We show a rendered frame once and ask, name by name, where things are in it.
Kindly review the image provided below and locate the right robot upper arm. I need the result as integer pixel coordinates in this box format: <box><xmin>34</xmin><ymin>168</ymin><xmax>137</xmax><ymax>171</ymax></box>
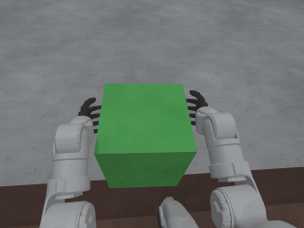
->
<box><xmin>210</xmin><ymin>184</ymin><xmax>296</xmax><ymax>228</ymax></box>

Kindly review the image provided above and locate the left robot hand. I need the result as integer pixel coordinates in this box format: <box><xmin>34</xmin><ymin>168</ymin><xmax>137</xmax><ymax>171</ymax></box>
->
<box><xmin>78</xmin><ymin>97</ymin><xmax>102</xmax><ymax>134</ymax></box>

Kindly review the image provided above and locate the robot left forearm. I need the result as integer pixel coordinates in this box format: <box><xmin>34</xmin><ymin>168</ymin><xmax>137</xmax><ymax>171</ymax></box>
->
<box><xmin>39</xmin><ymin>116</ymin><xmax>95</xmax><ymax>228</ymax></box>

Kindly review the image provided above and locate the right robot thigh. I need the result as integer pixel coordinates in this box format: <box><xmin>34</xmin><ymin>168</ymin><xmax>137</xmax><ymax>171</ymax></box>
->
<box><xmin>159</xmin><ymin>200</ymin><xmax>199</xmax><ymax>228</ymax></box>

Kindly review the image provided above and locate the left robot upper arm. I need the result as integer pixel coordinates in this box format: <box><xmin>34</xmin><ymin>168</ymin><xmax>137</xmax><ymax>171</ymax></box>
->
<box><xmin>40</xmin><ymin>200</ymin><xmax>97</xmax><ymax>228</ymax></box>

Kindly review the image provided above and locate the carton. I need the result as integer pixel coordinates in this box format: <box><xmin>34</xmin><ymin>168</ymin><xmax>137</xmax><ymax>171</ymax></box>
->
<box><xmin>94</xmin><ymin>84</ymin><xmax>198</xmax><ymax>188</ymax></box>

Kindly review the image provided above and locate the robot right forearm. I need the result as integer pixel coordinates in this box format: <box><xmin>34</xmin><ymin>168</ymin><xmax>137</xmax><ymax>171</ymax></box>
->
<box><xmin>195</xmin><ymin>106</ymin><xmax>267</xmax><ymax>217</ymax></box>

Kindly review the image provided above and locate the right robot hand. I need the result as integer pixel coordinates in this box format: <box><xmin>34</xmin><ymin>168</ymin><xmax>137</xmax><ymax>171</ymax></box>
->
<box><xmin>186</xmin><ymin>90</ymin><xmax>208</xmax><ymax>125</ymax></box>

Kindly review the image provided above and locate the robot right shin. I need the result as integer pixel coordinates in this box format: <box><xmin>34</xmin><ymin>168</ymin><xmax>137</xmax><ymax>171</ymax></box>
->
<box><xmin>161</xmin><ymin>197</ymin><xmax>174</xmax><ymax>228</ymax></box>

